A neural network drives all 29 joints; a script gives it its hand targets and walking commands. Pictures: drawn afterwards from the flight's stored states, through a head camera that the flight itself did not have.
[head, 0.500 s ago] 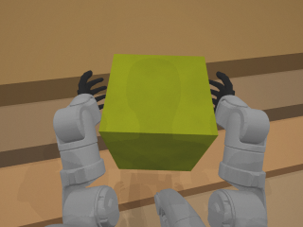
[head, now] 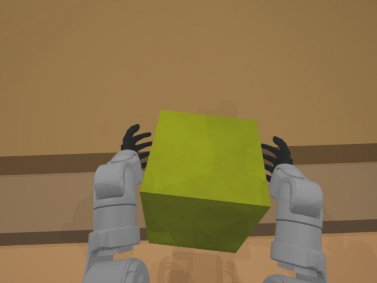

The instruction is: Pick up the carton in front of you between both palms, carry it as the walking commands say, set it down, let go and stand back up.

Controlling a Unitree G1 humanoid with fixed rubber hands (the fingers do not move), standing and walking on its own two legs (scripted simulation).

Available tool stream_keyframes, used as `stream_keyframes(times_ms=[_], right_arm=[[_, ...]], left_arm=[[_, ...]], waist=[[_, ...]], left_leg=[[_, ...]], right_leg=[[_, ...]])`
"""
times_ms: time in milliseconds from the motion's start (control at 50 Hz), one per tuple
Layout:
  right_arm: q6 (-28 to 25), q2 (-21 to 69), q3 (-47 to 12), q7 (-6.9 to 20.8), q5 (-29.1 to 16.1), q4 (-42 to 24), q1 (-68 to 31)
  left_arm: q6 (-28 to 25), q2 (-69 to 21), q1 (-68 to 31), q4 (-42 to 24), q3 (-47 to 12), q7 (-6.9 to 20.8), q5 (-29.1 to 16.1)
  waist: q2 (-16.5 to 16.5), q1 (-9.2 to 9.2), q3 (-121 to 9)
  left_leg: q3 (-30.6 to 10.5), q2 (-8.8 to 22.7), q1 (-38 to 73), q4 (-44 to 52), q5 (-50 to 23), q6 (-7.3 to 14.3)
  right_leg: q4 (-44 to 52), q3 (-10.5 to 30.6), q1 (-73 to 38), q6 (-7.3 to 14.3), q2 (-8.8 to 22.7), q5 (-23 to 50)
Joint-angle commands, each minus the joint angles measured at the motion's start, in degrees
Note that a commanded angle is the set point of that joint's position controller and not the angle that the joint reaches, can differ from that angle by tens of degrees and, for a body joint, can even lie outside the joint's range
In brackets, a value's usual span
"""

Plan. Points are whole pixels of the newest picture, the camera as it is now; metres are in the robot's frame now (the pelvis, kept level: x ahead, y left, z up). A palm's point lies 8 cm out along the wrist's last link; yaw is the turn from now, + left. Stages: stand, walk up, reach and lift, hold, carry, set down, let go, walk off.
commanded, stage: carry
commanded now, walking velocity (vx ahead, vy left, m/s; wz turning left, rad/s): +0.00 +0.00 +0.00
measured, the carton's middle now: (200, 185) +0.33 +0.00 +0.02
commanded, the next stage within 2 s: none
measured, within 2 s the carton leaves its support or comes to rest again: neither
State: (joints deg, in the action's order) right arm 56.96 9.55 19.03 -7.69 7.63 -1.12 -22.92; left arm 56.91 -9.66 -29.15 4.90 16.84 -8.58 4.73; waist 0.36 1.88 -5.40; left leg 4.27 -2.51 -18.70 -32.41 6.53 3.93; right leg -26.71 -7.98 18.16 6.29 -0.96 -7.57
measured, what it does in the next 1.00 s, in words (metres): stands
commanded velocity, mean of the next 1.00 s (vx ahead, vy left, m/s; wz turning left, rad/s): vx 0.00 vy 0.00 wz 0.00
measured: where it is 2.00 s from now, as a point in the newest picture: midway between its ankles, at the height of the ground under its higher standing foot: outside the picture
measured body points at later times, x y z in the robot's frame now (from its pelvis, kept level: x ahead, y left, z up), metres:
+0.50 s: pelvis +0.00 +0.02 -0.01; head -0.02 +0.02 +0.44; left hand +0.34 +0.19 +0.09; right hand +0.34 -0.13 +0.09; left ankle -0.02 +0.09 -0.75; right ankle +0.00 -0.06 -0.75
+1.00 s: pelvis +0.00 +0.01 -0.01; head -0.03 +0.01 +0.44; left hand +0.33 +0.17 +0.10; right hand +0.33 -0.15 +0.09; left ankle -0.02 +0.09 -0.75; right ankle +0.00 -0.06 -0.75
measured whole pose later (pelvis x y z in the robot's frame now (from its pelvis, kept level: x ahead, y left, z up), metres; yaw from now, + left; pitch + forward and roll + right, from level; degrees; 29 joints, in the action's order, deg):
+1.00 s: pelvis +0.00 +0.01 -0.01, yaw +0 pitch +1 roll +0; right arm 59.2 8.7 17.3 -10.5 5.0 2.0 -26.8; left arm 58.9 -8.6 -27.0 2.5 17.9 -10.5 4.9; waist -0.1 -0.2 -5.5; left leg 3.5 -2.5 -12.2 -26.6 16.0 3.6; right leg -26.9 -6.5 14.9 4.2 -1.5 -13.7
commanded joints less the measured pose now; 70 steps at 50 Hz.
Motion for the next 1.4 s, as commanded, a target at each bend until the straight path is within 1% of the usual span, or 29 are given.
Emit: stream_keyframes(times_ms=[0,20,40,60,80,100,120,140,160,180,200,220,240,300,380,500,660,860,1040,1380], right_arm=[[0.1,45.3,-39.1,0.0,-10.9,-2.9,-36.1],[0.6,44.4,-39.0,-0.5,-11.3,-3.0,-37.7],[1.1,43.3,-39.0,-1.0,-12.1,-2.0,-38.2],[1.5,42.4,-39.1,-1.4,-13.1,-0.9,-38.9],[1.8,41.6,-38.3,-1.8,-13.6,0.2,-39.3],[2.2,41.2,-37.2,-2.2,-13.4,1.5,-39.3],[2.6,41.1,-36.0,-2.6,-13.0,2.8,-38.7],[2.9,41.2,-34.9,-2.8,-12.7,3.9,-38.0],[3.1,41.7,-33.9,-3.0,-12.4,3.7,-37.9],[3.3,41.7,-32.9,-3.1,-11.9,3.9,-38.0],[3.4,41.6,-32.0,-3.2,-11.3,4.3,-38.0],[3.4,41.6,-31.4,-3.3,-10.8,4.9,-37.8],[3.3,41.2,-30.7,-3.4,-10.1,5.5,-37.3],[2.8,41.6,-29.9,-3.4,-8.5,5.6,-36.8],[1.7,42.2,-31.4,-3.4,-8.8,2.2,-38.3],[1.4,41.8,-34.0,-3.2,-10.2,0.0,-37.4],[1.6,42.3,-35.4,-2.6,-11.8,0.1,-37.8],[1.5,42.3,-34.8,-2.8,-11.4,0.6,-37.4],[1.6,42.1,-34.7,-2.8,-11.1,0.3,-37.0],[1.8,42.1,-34.9,-2.8,-11.4,0.1,-37.1]], left_arm=[[0.8,-44.7,-18.2,2.8,-29.2,1.1,-3.2],[1.0,-42.3,-17.4,3.1,-27.4,0.1,-1.5],[1.2,-40.0,-16.6,3.2,-25.6,-0.9,-0.3],[1.5,-37.8,-17.1,2.9,-24.3,-1.7,0.4],[1.9,-36.6,-19.0,1.8,-23.6,-2.3,0.1],[2.4,-36.2,-22.4,0.2,-24.1,-2.5,-1.1],[2.8,-36.4,-26.1,-1.3,-25.2,-2.6,-2.8],[3.0,-36.7,-29.2,-2.7,-26.4,-2.7,-4.3],[3.0,-37.4,-31.9,-3.8,-27.5,-3.0,-5.3],[3.1,-38.3,-32.9,-4.1,-28.4,-3.1,-6.2],[3.2,-38.9,-33.6,-4.2,-29.1,-3.2,-6.9],[3.2,-39.3,-34.1,-3.9,-29.6,-3.2,-7.2],[3.3,-40.1,-34.2,-3.2,-29.9,-3.2,-7.4],[2.6,-43.1,-36.0,-2.4,-31.6,-2.2,-9.4],[1.5,-45.2,-36.5,-3.3,-33.1,-1.5,-11.1],[1.3,-43.4,-32.5,-3.7,-32.3,-1.8,-9.7],[1.6,-41.4,-30.8,-4.4,-30.9,-2.1,-7.6],[1.6,-41.4,-31.2,-4.5,-31.2,-1.9,-7.9],[1.6,-41.7,-31.3,-4.9,-31.6,-1.8,-8.4],[1.7,-41.5,-31.1,-5.0,-31.4,-1.8,-8.2]], waist=[[12.3,-1.4,-23.5],[7.1,-0.8,-22.3],[2.2,-0.48,-22.3],[-0.6,-1.08,-21.8],[-3.2,-1.31,-21.3],[-3.8,-1.51,-20.5],[-3.1,-1.76,-19.9],[-2.2,-1.98,-19.7],[-1.7,-2.22,-18.2],[-1.9,-2.11,-16.4],[-2.8,-2.16,-15.2],[-4.0,-2.35,-14.7],[-4.4,-2.34,-14.6],[-2.5,-2.33,-16.0],[-1.4,-2.32,-17.7],[-0.5,-2.05,-19.0],[-0.5,-1.98,-18.1],[-0.1,-2.13,-17.5],[0.0,-2.07,-17.2],[-0.3,-1.99,-16.7]], left_leg=[[-2.1,3.1,5.3,22.3,-14.3,0.1],[-6.0,7.3,14.8,15.3,-32.5,1.3],[-10.1,12.8,22.6,8.1,-51.0,2.8],[-11.4,15.8,24.2,6.5,-57.3,4.2],[-11.7,16.2,22.1,6.1,-57.4,4.5],[-11.8,15.5,18.2,5.8,-53.7,3.8],[-11.6,14.4,14.3,5.2,-44.8,3.0],[-11.2,13.2,10.8,5.2,-31.4,2.5],[-11.2,12.2,9.6,8.0,-21.0,1.9],[-11.0,11.8,8.9,8.5,-15.3,2.1],[-10.4,11.6,9.3,8.6,-13.4,2.6],[-10.1,11.5,10.3,8.5,-13.5,2.9],[-10.0,11.5,11.3,8.3,-14.7,3.3],[-10.3,12.0,13.7,7.5,-18.6,3.8],[-10.4,11.6,14.3,7.6,-16.5,3.9],[-10.4,11.2,13.5,7.7,-15.6,4.0],[-10.1,10.7,11.2,8.1,-12.2,3.4],[-9.3,10.1,10.4,8.2,-6.3,3.5],[-9.2,9.9,10.1,8.4,-4.2,3.6],[-9.3,10.1,9.5,9.0,-3.4,3.6]], right_leg=[[-8.2,7.4,-29.9,0.2,9.1,46.8],[-6.4,7.8,-18.5,-0.6,9.0,29.1],[-4.5,7.2,-8.1,-1.4,8.3,10.8],[-3.2,6.9,-4.0,-1.9,7.3,0.6],[-2.2,6.8,-5.0,-1.9,7.0,-1.6],[-1.4,7.1,-7.9,-1.5,6.9,0.0],[-0.9,7.7,-10.9,-0.8,7.5,4.8],[-1.0,8.6,-13.4,0.1,8.3,9.2],[-2.3,9.2,-11.8,1.0,9.0,8.4],[-0.9,10.0,-10.1,1.3,9.2,5.5],[-0.1,10.6,-8.2,1.4,9.5,4.2],[0.4,10.8,-6.8,1.3,9.6,3.2],[0.9,10.8,-5.9,1.2,9.5,1.8],[1.1,10.5,-5.7,0.7,8.9,1.6],[1.0,10.6,-7.3,0.6,9.1,3.5],[0.2,10.2,-10.0,0.8,9.5,7.0],[0.2,10.5,-11.3,1.1,9.8,10.3],[1.3,11.3,-11.9,1.0,10.2,13.3],[2.2,11.6,-11.9,0.8,10.1,12.8],[2.8,11.6,-10.8,0.9,9.7,8.8]])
